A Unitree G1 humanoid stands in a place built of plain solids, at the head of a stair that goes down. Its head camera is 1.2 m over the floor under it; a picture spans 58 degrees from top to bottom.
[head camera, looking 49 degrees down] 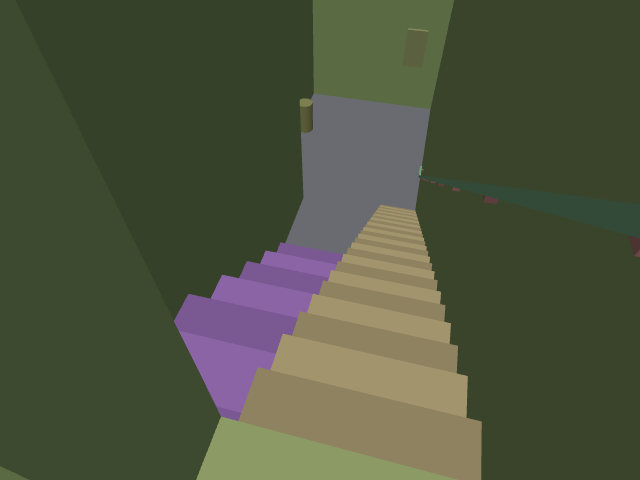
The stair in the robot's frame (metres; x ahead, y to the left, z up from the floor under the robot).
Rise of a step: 0.19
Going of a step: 0.23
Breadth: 0.74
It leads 14 degrees to the right of straight ahead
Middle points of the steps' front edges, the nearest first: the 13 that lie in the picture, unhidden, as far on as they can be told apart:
0.32 -0.09 0.00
0.55 -0.15 -0.19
0.78 -0.21 -0.38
1.00 -0.26 -0.57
1.23 -0.32 -0.77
1.46 -0.38 -0.96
1.69 -0.43 -1.15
1.92 -0.49 -1.35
2.14 -0.55 -1.54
2.37 -0.61 -1.73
2.60 -0.66 -1.93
2.83 -0.72 -2.12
3.06 -0.78 -2.31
